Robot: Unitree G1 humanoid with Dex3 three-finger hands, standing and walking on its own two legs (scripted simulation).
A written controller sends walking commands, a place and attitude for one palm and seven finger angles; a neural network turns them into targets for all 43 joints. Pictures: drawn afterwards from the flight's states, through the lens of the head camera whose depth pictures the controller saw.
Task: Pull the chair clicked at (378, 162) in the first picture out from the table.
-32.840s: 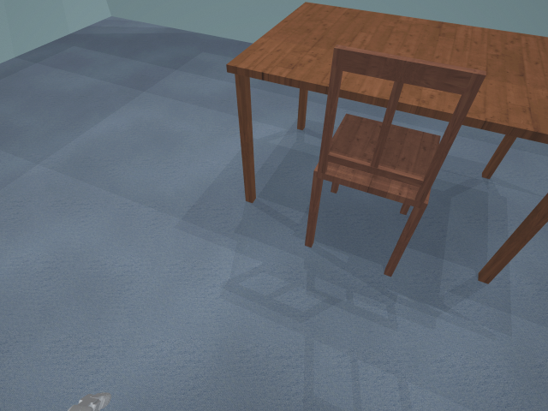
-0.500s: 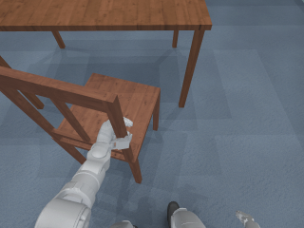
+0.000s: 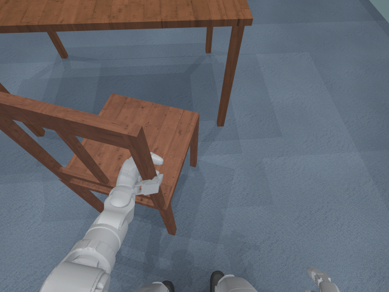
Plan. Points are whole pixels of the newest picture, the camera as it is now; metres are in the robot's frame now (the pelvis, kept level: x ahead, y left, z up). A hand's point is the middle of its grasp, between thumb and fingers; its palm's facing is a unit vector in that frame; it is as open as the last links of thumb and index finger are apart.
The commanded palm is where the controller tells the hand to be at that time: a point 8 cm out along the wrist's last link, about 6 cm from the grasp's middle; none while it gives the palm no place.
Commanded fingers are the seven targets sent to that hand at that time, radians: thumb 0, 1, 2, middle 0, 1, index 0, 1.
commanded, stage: step backward, pulling the chair out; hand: left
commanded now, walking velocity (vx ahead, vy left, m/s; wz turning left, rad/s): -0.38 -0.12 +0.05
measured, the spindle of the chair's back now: (86, 159) +0.42 +0.27 -0.08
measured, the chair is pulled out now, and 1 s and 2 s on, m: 0.45 0.58 0.58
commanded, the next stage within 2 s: stop walking, hand still on the chair in 0.36 s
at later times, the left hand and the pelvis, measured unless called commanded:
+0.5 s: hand (155, 219) +0.26 +0.08 -0.07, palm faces -0.10 -0.99 -0.14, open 6.2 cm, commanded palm +0.25 +0.14 -0.04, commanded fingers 0.00 0.90 0.90 -0.50 -1.45 -0.50 -1.45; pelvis -0.07 -0.01 +0.00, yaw +0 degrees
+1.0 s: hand (160, 237) +0.23 +0.07 -0.06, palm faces -0.08 -0.99 -0.14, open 6.2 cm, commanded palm +0.21 +0.13 -0.04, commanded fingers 0.00 0.90 0.90 -0.50 -1.45 -0.50 -1.45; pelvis -0.03 -0.02 +0.00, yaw +0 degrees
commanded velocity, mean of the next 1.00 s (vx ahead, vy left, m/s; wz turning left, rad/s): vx -0.08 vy -0.02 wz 0.04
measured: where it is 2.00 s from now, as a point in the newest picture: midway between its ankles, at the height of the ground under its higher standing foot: outside the picture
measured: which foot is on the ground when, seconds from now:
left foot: down 0.00-0.24, up 0.26-0.38, down 0.40-1.00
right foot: down 0.00-1.00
